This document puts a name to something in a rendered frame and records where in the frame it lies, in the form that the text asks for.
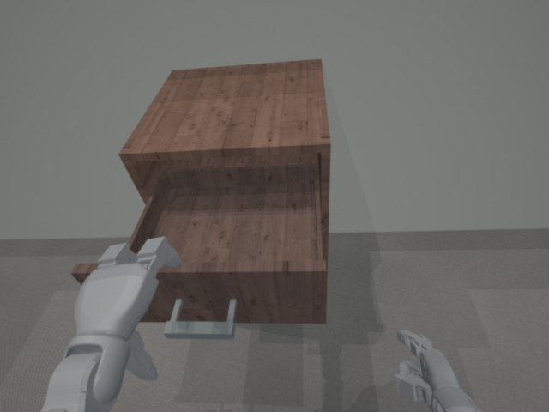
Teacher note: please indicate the robot right hand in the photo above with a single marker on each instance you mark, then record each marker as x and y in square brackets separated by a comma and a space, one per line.
[419, 382]

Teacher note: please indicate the robot right forearm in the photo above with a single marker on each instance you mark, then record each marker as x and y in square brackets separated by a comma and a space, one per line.
[452, 399]

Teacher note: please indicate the cabinet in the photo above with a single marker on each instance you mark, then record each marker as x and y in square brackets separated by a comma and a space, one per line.
[249, 115]

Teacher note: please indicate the drawer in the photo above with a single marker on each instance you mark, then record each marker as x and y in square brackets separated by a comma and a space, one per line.
[247, 233]

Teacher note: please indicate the robot left forearm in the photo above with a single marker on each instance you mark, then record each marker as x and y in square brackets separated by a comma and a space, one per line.
[90, 377]

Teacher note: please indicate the handle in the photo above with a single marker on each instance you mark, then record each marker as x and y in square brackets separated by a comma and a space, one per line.
[175, 329]

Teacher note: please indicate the robot left hand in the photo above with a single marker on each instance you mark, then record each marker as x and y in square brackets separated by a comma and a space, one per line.
[114, 297]

